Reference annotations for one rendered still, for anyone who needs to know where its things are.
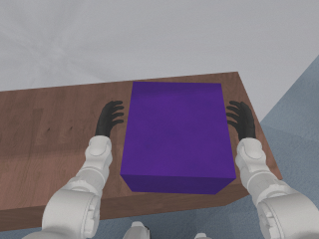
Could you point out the right robot hand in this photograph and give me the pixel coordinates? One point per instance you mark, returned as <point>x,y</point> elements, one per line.
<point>244,126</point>

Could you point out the left robot upper arm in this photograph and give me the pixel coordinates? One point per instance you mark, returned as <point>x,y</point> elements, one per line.
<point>72,214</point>

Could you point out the robot left thigh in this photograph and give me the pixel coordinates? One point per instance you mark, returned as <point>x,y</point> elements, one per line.
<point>138,232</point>

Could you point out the right robot upper arm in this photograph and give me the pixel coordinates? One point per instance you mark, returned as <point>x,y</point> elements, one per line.
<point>290,216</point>

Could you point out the carton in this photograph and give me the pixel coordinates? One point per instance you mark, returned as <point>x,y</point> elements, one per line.
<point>177,139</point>

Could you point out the left robot forearm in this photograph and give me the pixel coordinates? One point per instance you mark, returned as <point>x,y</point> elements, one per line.
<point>94,173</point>

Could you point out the right robot forearm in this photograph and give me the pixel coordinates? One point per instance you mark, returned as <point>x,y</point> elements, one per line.
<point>256,176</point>

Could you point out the left robot hand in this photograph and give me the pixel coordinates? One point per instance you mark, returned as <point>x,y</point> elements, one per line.
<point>105,122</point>

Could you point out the pedestal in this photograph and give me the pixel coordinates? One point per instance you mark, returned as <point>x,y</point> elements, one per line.
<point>44,134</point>

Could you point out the robot left shin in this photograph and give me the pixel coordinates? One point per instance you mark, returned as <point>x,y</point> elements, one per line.
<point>137,223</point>

